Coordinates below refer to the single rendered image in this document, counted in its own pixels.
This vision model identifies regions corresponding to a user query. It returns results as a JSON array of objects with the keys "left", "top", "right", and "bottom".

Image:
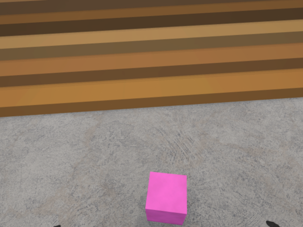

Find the carton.
[{"left": 145, "top": 172, "right": 187, "bottom": 225}]

